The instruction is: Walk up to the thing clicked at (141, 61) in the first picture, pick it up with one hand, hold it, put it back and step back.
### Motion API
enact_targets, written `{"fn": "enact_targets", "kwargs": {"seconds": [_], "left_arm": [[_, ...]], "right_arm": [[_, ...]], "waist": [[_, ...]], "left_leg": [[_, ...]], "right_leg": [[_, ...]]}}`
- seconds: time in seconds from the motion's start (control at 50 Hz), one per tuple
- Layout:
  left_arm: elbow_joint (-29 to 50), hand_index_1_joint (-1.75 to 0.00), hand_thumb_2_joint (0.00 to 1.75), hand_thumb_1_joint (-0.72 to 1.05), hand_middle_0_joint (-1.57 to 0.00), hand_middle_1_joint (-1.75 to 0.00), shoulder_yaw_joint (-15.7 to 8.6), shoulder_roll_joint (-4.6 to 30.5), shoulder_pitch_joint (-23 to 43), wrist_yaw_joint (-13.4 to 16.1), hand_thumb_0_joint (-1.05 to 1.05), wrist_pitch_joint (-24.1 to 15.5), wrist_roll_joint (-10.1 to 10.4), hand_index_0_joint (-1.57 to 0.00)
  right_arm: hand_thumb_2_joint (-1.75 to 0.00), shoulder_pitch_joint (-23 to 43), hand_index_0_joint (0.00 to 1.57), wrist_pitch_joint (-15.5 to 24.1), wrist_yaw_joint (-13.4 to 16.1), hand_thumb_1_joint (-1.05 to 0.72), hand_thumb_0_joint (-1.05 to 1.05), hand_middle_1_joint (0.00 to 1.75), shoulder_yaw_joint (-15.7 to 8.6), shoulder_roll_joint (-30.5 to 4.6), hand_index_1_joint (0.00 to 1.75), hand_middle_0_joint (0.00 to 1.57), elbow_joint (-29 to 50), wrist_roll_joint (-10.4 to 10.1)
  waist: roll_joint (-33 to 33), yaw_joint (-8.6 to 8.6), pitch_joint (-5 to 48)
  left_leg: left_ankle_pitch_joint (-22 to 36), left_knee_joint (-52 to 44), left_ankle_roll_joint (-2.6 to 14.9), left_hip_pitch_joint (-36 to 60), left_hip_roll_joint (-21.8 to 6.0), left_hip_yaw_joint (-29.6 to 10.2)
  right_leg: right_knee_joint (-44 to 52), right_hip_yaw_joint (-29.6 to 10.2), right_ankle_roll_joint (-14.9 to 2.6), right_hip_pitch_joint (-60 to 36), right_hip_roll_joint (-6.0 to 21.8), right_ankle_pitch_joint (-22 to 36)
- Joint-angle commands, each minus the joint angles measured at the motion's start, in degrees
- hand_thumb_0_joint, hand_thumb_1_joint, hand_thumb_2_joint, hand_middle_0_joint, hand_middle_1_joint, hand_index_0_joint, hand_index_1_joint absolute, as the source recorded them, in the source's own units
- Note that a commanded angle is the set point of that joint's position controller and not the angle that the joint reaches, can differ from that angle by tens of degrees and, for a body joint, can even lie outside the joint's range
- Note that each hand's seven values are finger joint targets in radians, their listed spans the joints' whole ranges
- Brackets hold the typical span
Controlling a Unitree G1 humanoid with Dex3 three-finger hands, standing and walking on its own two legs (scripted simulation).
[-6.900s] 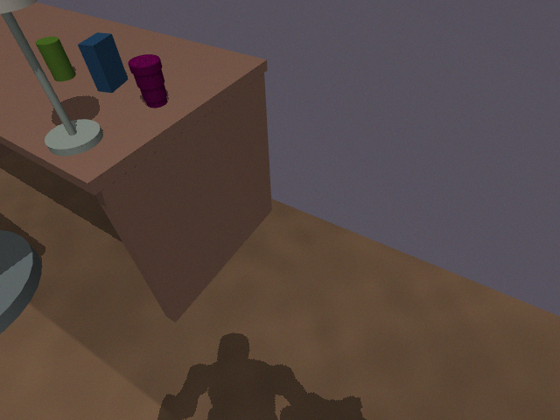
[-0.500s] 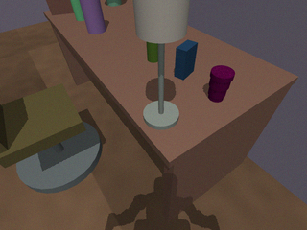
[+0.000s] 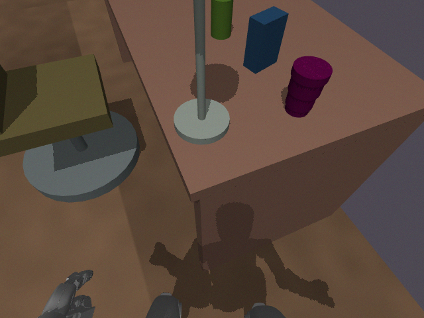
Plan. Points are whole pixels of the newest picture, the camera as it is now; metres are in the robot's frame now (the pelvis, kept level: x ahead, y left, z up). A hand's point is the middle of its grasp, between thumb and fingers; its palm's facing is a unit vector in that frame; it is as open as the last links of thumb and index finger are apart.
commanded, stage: walk up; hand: right
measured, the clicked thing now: (303, 90) +0.59 -0.21 +0.06
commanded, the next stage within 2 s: none
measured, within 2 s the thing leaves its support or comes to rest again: neither
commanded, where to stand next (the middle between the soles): +0.12 -0.20 m, yaw +21 degrees
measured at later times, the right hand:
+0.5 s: hand out of the picture +0.13 -0.52 -0.12, palm faces -0.26 +0.74 -0.62, open 7.4 cm
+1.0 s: hand (411, 249) +0.28 -0.45 -0.15, palm faces -0.49 +0.82 -0.30, open 7.4 cm
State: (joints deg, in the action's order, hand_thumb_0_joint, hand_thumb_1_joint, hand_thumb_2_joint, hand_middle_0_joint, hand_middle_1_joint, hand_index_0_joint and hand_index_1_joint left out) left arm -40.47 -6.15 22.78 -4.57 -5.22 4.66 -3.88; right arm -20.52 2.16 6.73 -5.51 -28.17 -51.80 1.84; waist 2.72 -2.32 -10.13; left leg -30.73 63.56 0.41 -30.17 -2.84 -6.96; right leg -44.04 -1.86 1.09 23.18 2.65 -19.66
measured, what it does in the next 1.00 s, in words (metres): steps to the right, turning left: left foot, then right foot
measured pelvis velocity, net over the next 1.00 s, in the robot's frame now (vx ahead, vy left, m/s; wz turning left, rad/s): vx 0.06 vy -0.28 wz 0.43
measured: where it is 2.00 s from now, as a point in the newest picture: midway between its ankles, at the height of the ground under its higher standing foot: outside the picture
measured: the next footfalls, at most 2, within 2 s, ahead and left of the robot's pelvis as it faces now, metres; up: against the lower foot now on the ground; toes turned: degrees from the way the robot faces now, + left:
left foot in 0.16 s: +0.09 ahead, +0.07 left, +0.00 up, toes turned +8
right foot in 0.50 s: +0.11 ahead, -0.36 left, +0.00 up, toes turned +12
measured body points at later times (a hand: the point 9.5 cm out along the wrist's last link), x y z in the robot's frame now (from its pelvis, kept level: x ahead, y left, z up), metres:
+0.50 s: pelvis +0.03 -0.20 -0.03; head +0.05 -0.16 +0.42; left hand +0.04 +0.18 -0.14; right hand +0.14 -0.55 -0.08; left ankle +0.05 +0.06 -0.71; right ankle +0.07 -0.37 -0.71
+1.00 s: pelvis +0.06 -0.28 +0.02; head +0.12 -0.29 +0.46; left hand -0.10 +0.02 -0.06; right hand +0.30 -0.49 -0.12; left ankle +0.04 -0.13 -0.67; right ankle +0.07 -0.37 -0.71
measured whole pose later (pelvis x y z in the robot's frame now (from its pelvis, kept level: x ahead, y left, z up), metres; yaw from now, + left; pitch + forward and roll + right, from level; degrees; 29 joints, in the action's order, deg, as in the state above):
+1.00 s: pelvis +0.06 -0.28 +0.02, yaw +25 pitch -3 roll +0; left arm -49.6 -4.0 22.0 -22.9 2.9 -4.0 -1.2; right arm -7.6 -4.1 -2.0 -3.6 -24.1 -48.5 1.3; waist -5.8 3.9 -9.0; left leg -20.2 52.8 1.6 -26.0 2.1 -5.5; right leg -35.4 12.1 -1.3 10.6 4.3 -22.0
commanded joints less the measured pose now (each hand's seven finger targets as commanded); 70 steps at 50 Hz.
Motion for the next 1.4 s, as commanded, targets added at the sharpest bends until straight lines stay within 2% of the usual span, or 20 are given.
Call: {"fn": "enact_targets", "kwargs": {"seconds": [0.0,0.1,0.12,0.14,0.16,0.26,0.4,0.46,0.48,0.5,0.52,0.62,0.78,0.88,1.0,1.1,1.12,1.16,1.26,1.38], "left_arm": [[6.5,-0.3,0.9,0.9,-0.2,-0.3,-4.4,15.6,1.6,1.6,0.0,-0.7,-1.1,-0.2],[9.7,-0.3,0.9,0.9,-0.2,-0.3,-2.8,12.3,3.0,1.0,0.0,0.5,-1.1,-0.2],[10.3,-0.3,0.9,0.9,-0.2,-0.3,-1.8,8.5,0.9,1.0,0.0,0.5,-0.5,-0.2],[10.8,-0.3,0.9,0.9,-0.2,-0.3,-1.2,6.2,-2.0,1.0,0.0,0.6,-0.1,-0.2],[9.2,-0.3,0.9,0.9,-0.2,-0.3,-3.2,12.2,-5.2,1.2,0.0,1.2,-0.9,-0.2],[5.2,-0.3,0.9,0.9,-0.2,-0.3,-5.3,15.0,-8.0,0.5,0.0,0.5,0.0,-0.2],[4.2,-0.3,0.9,0.9,-0.2,-0.3,-4.7,13.4,-8.4,0.7,0.0,0.0,1.4,-0.2],[-2.5,-0.3,0.9,0.9,-0.2,-0.3,-5.5,13.3,-22.8,2.2,0.0,-1.1,2.2,-0.2],[-3.5,-0.3,0.9,0.9,-0.2,-0.3,-6.2,17.7,-26.2,2.9,0.0,-1.8,0.8,-0.2],[0.9,-0.3,0.9,0.9,-0.2,-0.3,-6.2,24.1,-13.7,3.3,0.0,-2.3,0.7,-0.2],[2.6,-0.3,0.9,0.9,-0.2,-0.3,-6.5,27.4,-5.8,3.8,0.0,-3.0,1.7,-0.2],[-4.9,-0.3,0.9,0.9,-0.2,-0.3,-3.7,18.8,-10.2,5.5,0.0,-7.8,2.0,-0.2],[-6.8,-0.3,0.9,0.9,-0.2,-0.3,-2.4,15.4,-20.3,8.7,0.0,-9.6,3.0,-0.2],[-6.5,-0.3,0.9,0.9,-0.2,-0.3,-2.2,14.6,-21.8,9.3,0.0,-9.8,2.8,-0.2],[-5.4,-0.3,0.9,0.9,-0.2,-0.3,-2.3,16.2,-22.2,8.8,0.0,-10.0,2.3,-0.2],[-3.5,-0.3,0.9,0.9,-0.2,-0.3,-1.2,16.6,-15.9,7.9,0.0,-9.2,2.9,-0.2],[-3.4,-0.3,0.9,0.9,-0.2,-0.3,-0.1,14.0,-16.5,7.5,0.0,-9.0,2.9,-0.2],[-3.3,-0.3,0.9,0.9,-0.2,-0.3,0.3,12.5,-15.0,7.7,0.0,-8.1,3.7,-0.2],[-9.3,-0.3,0.9,0.9,-0.2,-0.3,0.6,12.7,-18.6,6.7,0.0,-7.0,3.8,-0.2],[-10.8,-0.3,0.9,0.9,-0.2,-0.3,0.6,11.7,-15.8,7.1,0.0,-7.3,3.3,-0.2]], "right_arm": [[-0.9,-10.5,0.2,2.0,-0.2,-0.9,0.0,0.3,-3.4,-11.9,0.3,0.2,0.6,-1.5],[-0.9,-21.7,0.2,3.4,-0.1,-0.9,0.0,0.3,-4.2,-9.8,0.3,0.2,-1.9,-0.9],[-0.9,-22.0,0.2,3.8,0.5,-0.9,0.0,0.3,-5.1,-12.6,0.3,0.2,-0.8,0.6],[-0.9,-17.7,0.2,4.2,1.3,-0.9,0.0,0.3,-5.8,-17.9,0.3,0.2,2.7,2.0],[-0.9,-12.4,0.2,4.5,1.8,-0.9,0.0,0.3,-6.2,-21.3,0.3,0.2,6.1,0.3],[-0.9,-6.2,0.2,4.5,0.9,-0.9,0.0,0.3,-4.3,-16.9,0.3,0.2,6.7,0.3],[-0.9,-3.6,0.2,3.3,-0.5,-0.9,0.0,0.3,-4.3,-19.0,0.3,0.2,8.7,1.4],[-0.9,4.4,0.2,1.4,-0.9,-0.9,0.0,0.3,-2.7,-15.4,0.3,0.2,9.7,1.4],[-0.9,5.3,0.2,0.7,-0.7,-0.9,0.0,0.3,-0.7,-8.3,0.3,0.2,10.7,0.8],[-0.9,4.2,0.2,0.7,0.3,-0.9,0.0,0.3,-0.4,-6.4,0.3,0.2,12.3,-0.2],[-0.9,6.0,0.2,0.9,0.8,-0.9,0.0,0.3,-1.9,-9.8,0.3,0.2,11.6,0.0],[-0.9,0.5,0.2,0.3,-4.0,-0.9,0.0,0.3,-1.4,-9.9,0.3,0.2,3.1,-1.1],[-0.9,9.4,0.2,-3.7,-6.8,-0.9,0.0,0.3,-1.5,-6.3,0.3,0.2,7.9,-0.3],[-0.9,12.1,0.2,-4.8,-7.7,-0.9,0.0,0.3,-1.1,-5.1,0.3,0.2,8.2,-0.8],[-0.9,17.6,0.2,-4.6,-8.5,-0.9,0.0,0.3,-0.6,-4.0,0.3,0.2,9.2,-0.6],[-0.9,12.4,0.2,-3.0,-8.8,-0.9,0.0,0.3,-1.4,-4.3,0.3,0.2,6.1,-0.7],[-0.9,8.2,0.2,-2.6,-8.4,-0.9,0.0,0.3,-2.4,-6.7,0.3,0.2,4.3,-0.4],[-0.9,6.6,0.2,-2.0,-7.4,-0.9,0.0,0.3,-3.6,-13.1,0.3,0.2,5.6,-1.9],[-0.9,15.7,0.2,-1.2,-6.7,-0.9,0.0,0.3,-1.0,-8.1,0.3,0.2,6.0,-1.3],[-0.9,15.2,0.2,-2.1,-7.4,-0.9,0.0,0.3,-1.0,-8.1,0.3,0.2,5.6,-0.2]], "waist": [[10.8,2.53,8.4],[4.3,-2.1,9.9],[-4.1,-2.84,9.7],[-13.6,0.2,6.9],[-3.9,1.63,7.4],[-9.5,3.4,7.7],[-17.5,2.28,10.5],[-11.0,11.1,12.5],[8.7,14.0,8.4],[19.3,7.17,4.6],[11.2,3.49,2.0],[1.4,2.92,0.7],[4.4,5.7,8.2],[6.7,6.15,7.7],[7.1,6.89,7.2],[5.1,1.98,10.7],[-1.6,-0.3,13.8],[-14.9,-2.08,16.1],[-11.7,3.24,6.0],[-13.9,2.17,8.7]], "left_leg": [[4.0,-2.6,1.87,0.2,-0.5,8.1],[16.4,-31.2,3.45,23.2,1.2,8.4],[14.1,-35.8,4.05,29.0,-3.5,-2.7],[10.5,-43.5,9.04,26.6,-19.5,-31.7],[4.0,-46.5,15.56,19.5,-28.1,-41.7],[9.1,-36.0,13.15,7.7,-12.3,-15.7],[2.2,-32.4,13.19,7.0,-9.0,-15.1],[8.3,-18.0,7.85,-6.3,-2.9,-5.3],[1.0,4.4,4.16,-18.8,7.2,1.3],[-6.5,11.4,1.52,-23.0,7.9,-0.7],[-2.4,14.1,1.3,-20.2,3.7,-5.1],[8.5,3.4,2.01,-10.7,1.6,-2.6],[10.8,-3.5,0.8,-9.4,5.3,-2.2],[11.8,-7.6,0.85,-6.2,5.0,-0.4],[7.0,-16.4,1.87,-1.1,1.4,3.9],[15.2,-31.0,3.65,18.9,3.5,9.5],[15.9,-33.4,5.34,29.2,3.4,5.8],[14.2,-43.6,18.17,27.2,-18.4,-25.9],[13.5,-44.1,11.58,10.6,-9.1,-6.4],[15.0,-41.3,11.87,11.6,-9.7,-6.1]], "right_leg": [[19.0,-9.3,-15.33,-3.4,9.5,-5.8],[4.6,-3.3,-13.87,6.5,6.5,-3.6],[-5.6,-0.2,-9.38,14.1,3.5,-8.3],[-17.8,0.5,-4.8,23.5,-0.9,-11.4],[-24.8,-5.5,-3.32,21.0,1.6,-13.6],[-28.4,-5.0,-1.46,11.5,3.2,-5.1],[-15.9,1.4,-0.63,8.4,0.9,-13.9],[4.6,6.9,-1.69,-12.0,-2.1,-8.7],[17.9,-10.1,-3.27,-12.5,4.4,-22.7],[33.3,-39.6,-8.34,-2.5,18.2,-27.6],[38.8,-49.5,-10.87,0.5,24.3,-30.0],[21.5,-18.4,-6.82,-7.7,15.6,-0.3],[16.1,-6.3,-2.88,-25.8,15.9,43.5],[17.5,-2.6,-0.86,-25.7,14.9,42.4],[16.4,-0.6,-8.31,-23.4,17.1,38.4],[8.4,5.8,-8.54,-10.4,13.8,27.7],[-1.4,8.5,-6.58,-3.6,11.4,25.5],[-17.3,5.8,-2.06,7.2,0.9,-16.3],[-12.6,0.9,-2.45,1.4,2.9,-7.5],[1.1,3.7,-1.59,-4.5,-0.5,-5.4]]}}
